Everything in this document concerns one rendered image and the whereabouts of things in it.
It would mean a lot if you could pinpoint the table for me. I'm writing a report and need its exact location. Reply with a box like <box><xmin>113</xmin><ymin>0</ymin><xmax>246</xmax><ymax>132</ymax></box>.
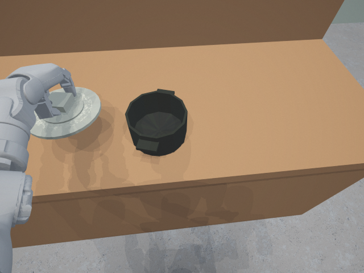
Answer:
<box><xmin>0</xmin><ymin>0</ymin><xmax>364</xmax><ymax>248</ymax></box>

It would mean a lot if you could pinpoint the lid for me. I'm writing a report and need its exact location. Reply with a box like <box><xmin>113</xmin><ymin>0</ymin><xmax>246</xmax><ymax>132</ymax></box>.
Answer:
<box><xmin>30</xmin><ymin>87</ymin><xmax>101</xmax><ymax>139</ymax></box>

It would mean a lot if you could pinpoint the left robot hand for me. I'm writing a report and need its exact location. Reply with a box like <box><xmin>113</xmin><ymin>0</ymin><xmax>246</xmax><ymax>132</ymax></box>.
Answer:
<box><xmin>11</xmin><ymin>63</ymin><xmax>76</xmax><ymax>119</ymax></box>

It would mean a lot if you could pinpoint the robot left upper arm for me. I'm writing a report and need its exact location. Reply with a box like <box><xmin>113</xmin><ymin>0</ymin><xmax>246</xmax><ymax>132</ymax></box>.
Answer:
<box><xmin>0</xmin><ymin>170</ymin><xmax>33</xmax><ymax>273</ymax></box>

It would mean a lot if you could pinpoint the pot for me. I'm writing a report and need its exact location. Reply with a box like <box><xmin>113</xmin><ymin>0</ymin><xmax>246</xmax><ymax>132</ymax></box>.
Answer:
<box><xmin>125</xmin><ymin>89</ymin><xmax>188</xmax><ymax>156</ymax></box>

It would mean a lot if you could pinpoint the knob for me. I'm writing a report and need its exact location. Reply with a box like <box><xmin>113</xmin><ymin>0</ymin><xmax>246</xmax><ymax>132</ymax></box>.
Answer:
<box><xmin>48</xmin><ymin>92</ymin><xmax>75</xmax><ymax>113</ymax></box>

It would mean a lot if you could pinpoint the left robot forearm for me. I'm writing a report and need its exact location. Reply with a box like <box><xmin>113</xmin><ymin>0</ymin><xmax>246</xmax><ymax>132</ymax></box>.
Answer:
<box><xmin>0</xmin><ymin>72</ymin><xmax>44</xmax><ymax>172</ymax></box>

